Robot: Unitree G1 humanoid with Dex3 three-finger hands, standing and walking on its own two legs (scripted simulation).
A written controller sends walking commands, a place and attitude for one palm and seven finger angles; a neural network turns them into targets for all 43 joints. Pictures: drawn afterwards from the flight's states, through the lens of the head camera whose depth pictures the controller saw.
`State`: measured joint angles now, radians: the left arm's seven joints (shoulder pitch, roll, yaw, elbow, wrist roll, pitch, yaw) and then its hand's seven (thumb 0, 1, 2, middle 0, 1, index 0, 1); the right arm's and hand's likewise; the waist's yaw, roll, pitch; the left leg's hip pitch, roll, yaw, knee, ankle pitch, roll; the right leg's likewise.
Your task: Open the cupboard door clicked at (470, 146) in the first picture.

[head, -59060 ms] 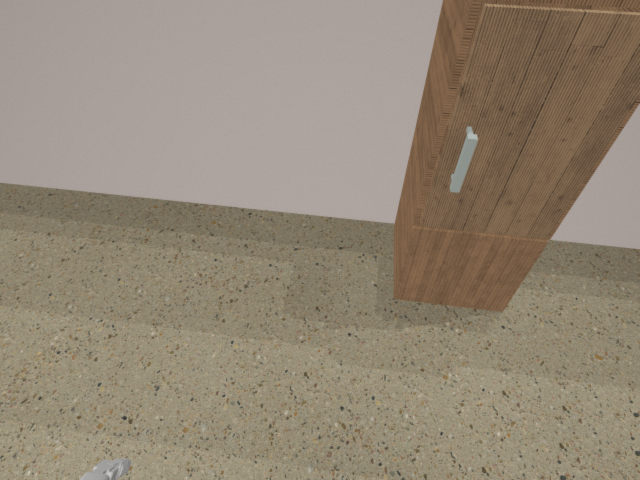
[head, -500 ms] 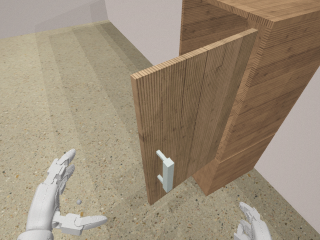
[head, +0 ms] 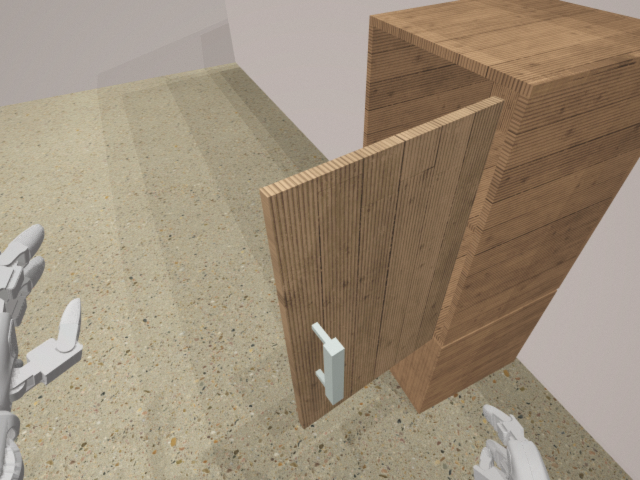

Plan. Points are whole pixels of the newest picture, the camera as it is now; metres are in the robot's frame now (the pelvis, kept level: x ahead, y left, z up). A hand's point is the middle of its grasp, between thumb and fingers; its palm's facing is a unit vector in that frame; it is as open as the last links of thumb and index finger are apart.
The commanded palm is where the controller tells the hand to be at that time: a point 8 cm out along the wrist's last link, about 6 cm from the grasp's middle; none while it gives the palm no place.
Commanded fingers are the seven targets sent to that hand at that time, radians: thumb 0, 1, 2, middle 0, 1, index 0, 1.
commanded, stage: draw the hand back to the body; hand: left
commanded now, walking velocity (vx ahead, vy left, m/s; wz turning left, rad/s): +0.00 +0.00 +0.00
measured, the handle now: (326, 363) +0.32 +0.04 -0.08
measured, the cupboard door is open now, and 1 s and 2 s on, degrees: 98 98 98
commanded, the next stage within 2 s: step back with the hand held close in 0.34 s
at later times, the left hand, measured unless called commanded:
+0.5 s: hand (79, 353) +0.18 +0.25 +0.16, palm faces +0.44 -0.79 -0.42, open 7.4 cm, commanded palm +0.13 +0.28 +0.18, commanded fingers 0.00 0.90 0.90 -0.20 -0.30 -0.20 -0.30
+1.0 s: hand (32, 386) +0.15 +0.27 +0.16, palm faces +0.35 -0.79 -0.50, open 7.4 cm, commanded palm +0.09 +0.31 +0.18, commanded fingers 0.00 0.90 0.90 -0.20 -0.30 -0.20 -0.30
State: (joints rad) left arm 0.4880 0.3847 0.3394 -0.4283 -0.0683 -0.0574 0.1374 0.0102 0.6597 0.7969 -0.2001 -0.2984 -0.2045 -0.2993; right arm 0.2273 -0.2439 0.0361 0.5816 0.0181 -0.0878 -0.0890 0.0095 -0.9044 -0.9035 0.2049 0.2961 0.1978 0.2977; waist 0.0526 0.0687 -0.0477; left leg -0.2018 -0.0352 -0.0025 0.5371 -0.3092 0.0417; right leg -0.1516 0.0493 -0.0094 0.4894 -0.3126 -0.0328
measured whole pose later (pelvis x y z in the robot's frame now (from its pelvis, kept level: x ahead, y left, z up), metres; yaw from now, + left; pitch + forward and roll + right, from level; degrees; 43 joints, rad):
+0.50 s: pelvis -0.01 -0.01 +0.01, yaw -1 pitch -4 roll -1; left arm 0.47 0.35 0.34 -0.35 -0.06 -0.10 0.12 0.02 0.88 0.90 -0.21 -0.30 -0.21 -0.30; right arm 0.20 -0.23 0.02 0.63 0.01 -0.10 -0.08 0.01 -0.90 -0.90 0.20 0.30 0.20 0.30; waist 0.05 0.08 0.01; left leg -0.13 -0.01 0.00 0.45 -0.25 0.02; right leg -0.07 0.07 0.00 0.38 -0.24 -0.05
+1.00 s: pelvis -0.07 +0.02 +0.00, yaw -3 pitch +0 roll -2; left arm 0.58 0.45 0.42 -0.49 -0.04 -0.18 0.15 0.02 0.88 0.89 -0.21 -0.30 -0.22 -0.30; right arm 0.19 -0.24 -0.01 0.55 0.01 0.00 -0.08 0.01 -0.91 -0.90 0.20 0.30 0.20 0.30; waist -0.03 0.01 0.00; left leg -0.31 -0.01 0.04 0.51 -0.19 0.06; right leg -0.26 0.06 0.03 0.43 -0.16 -0.01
